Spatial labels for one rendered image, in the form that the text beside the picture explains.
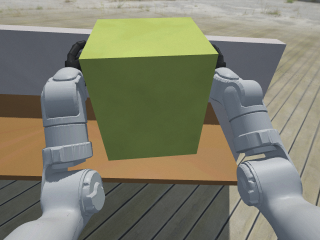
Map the left robot forearm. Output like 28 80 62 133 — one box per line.
40 67 93 211

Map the table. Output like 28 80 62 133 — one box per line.
0 94 238 186

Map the left robot hand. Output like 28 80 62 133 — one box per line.
65 40 87 86

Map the right robot forearm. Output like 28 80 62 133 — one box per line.
209 67 303 194

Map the carton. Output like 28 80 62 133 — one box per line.
78 17 219 161

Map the right robot upper arm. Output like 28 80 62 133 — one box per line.
236 155 320 240

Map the right robot hand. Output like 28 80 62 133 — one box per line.
211 44 226 69

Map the left robot upper arm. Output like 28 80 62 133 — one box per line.
3 168 105 240

